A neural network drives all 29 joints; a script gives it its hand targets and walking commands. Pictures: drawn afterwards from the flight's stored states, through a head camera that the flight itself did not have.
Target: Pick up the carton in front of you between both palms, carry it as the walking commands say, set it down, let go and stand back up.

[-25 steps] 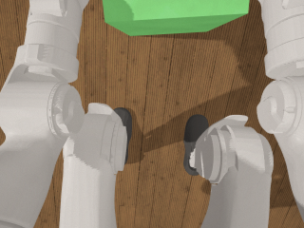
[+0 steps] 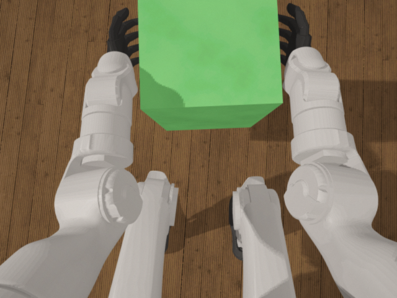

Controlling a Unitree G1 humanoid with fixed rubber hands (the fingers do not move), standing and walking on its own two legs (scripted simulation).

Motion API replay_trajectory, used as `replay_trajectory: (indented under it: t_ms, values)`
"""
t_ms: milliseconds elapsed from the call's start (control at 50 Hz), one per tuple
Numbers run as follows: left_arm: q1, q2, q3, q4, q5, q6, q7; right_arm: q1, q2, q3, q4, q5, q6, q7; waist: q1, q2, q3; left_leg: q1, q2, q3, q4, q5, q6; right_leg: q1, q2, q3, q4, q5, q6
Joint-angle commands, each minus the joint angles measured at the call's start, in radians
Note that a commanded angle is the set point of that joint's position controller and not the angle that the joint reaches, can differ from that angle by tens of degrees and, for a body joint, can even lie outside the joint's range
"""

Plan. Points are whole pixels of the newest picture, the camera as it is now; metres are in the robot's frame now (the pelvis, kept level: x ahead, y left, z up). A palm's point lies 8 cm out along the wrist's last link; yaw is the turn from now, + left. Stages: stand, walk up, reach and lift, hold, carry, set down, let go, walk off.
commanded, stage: reach and lift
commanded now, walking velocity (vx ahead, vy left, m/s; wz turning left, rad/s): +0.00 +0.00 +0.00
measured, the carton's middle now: (207, 71) +0.53 +0.01 -0.14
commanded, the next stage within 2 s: none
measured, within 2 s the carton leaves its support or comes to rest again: neither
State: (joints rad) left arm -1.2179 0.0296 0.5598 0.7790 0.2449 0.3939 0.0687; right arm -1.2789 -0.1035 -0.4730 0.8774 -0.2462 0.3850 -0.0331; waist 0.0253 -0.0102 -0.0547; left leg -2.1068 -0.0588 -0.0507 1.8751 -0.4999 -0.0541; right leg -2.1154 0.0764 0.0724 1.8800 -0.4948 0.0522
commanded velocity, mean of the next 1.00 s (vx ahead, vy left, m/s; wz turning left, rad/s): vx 0.00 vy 0.00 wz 0.00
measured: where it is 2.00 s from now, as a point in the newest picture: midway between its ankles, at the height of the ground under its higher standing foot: (200, 235)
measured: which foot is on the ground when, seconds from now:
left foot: down 0.00-1.00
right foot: down 0.00-1.00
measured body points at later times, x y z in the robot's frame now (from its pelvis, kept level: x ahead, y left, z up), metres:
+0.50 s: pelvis +0.03 +0.00 +0.11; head +0.25 -0.01 +0.51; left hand +0.49 +0.16 +0.07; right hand +0.51 -0.15 +0.06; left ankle +0.12 +0.13 -0.42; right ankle +0.12 -0.13 -0.42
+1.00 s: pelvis +0.08 +0.00 +0.25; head +0.17 +0.00 +0.69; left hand +0.44 +0.16 +0.22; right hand +0.45 -0.15 +0.22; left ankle +0.12 +0.13 -0.42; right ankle +0.12 -0.13 -0.42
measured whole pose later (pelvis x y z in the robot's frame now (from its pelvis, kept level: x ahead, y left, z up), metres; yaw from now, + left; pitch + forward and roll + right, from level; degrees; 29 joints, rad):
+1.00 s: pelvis +0.08 +0.00 +0.25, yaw +0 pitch +21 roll +0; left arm -0.50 -0.13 0.38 0.54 0.22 0.40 0.03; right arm -0.50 0.13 -0.36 0.55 -0.23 0.39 -0.03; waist 0.01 0.00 -0.17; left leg -0.96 -0.03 -0.07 0.99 -0.39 -0.03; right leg -0.97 0.03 0.07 1.00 -0.39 0.02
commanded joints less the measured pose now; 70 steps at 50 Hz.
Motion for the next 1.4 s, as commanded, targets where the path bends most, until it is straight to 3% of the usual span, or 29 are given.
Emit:
replay_trajectory:
  t_ms: [0, 120, 260, 380, 560, 920, 1240, 1300, 1380]
  values:
    - [-0.700, -0.974, -0.403, 0.012, -0.119, -0.014, -0.262, -0.595, 1.023, 0.313, 0.030, 0.111, -0.015, 0.255, 0.013, -0.012, -0.948, 0.528, -0.104, 0.149, -0.241, 0.037, 0.034, 0.479, 0.093, -0.165, -0.237, 0.014, -0.046]
    - [-0.710, -1.059, -0.521, -0.089, -0.176, 0.008, -0.278, -0.600, 1.086, 0.403, -0.086, 0.155, 0.001, 0.265, -0.011, 0.020, -1.188, 0.698, -0.110, 0.150, -0.296, 0.135, 0.020, 0.642, 0.097, -0.169, -0.296, 0.111, -0.043]
    - [-0.578, -1.135, -0.664, -0.181, -0.244, 0.039, -0.290, -0.500, 1.186, 0.564, -0.215, 0.230, 0.037, 0.270, -0.001, 0.002, -1.322, 0.845, -0.115, 0.138, -0.369, 0.259, 0.015, 0.836, 0.103, -0.158, -0.365, 0.239, -0.027]
    - [-0.418, -1.167, -0.697, -0.172, -0.245, 0.029, -0.294, -0.350, 1.241, 0.615, -0.227, 0.235, 0.030, 0.266, 0.004, -0.020, -1.196, 0.890, -0.116, 0.118, -0.453, 0.289, 0.018, 0.925, 0.103, -0.132, -0.456, 0.278, -0.020]
    - [-0.228, -1.184, -0.687, -0.139, -0.207, -0.005, -0.293, -0.161, 1.279, 0.607, -0.205, 0.195, -0.003, 0.246, -0.003, -0.019, -0.992, 1.007, -0.115, 0.083, -0.618, 0.256, 0.030, 1.067, 0.096, -0.086, -0.628, 0.258, -0.025]
    - [0.115, -1.224, -0.778, -0.203, -0.185, -0.016, -0.296, 0.176, 1.305, 0.702, -0.297, 0.176, -0.016, 0.250, -0.014, 0.006, -0.737, 1.448, -0.085, 0.008, -0.985, 0.349, 0.043, 1.474, 0.065, -0.021, -0.989, 0.344, -0.044]
    - [0.401, -1.201, -0.882, -0.349, -0.206, 0.097, -0.301, 0.460, 1.271, 0.803, -0.462, 0.202, 0.098, 0.261, -0.021, 0.013, -0.416, 1.876, -0.048, -0.022, -1.334, 0.519, 0.044, 1.883, 0.031, 0.001, -1.340, 0.512, -0.044]
    - [0.428, -1.190, -0.900, -0.393, -0.216, 0.135, -0.303, 0.490, 1.258, 0.816, -0.504, 0.209, 0.139, 0.263, -0.024, 0.011, -0.342, 1.928, -0.041, -0.024, -1.392, 0.507, 0.043, 1.942, 0.026, 0.001, -1.398, 0.501, -0.043]
    - [0.445, -1.165, -0.858, -0.390, -0.194, 0.179, -0.308, 0.509, 1.237, 0.770, -0.494, 0.190, 0.184, 0.272, -0.027, 0.010, -0.200, 1.941, -0.039, -0.022, -1.454, 0.388, 0.050, 1.954, 0.022, -0.004, -1.459, 0.389, -0.049]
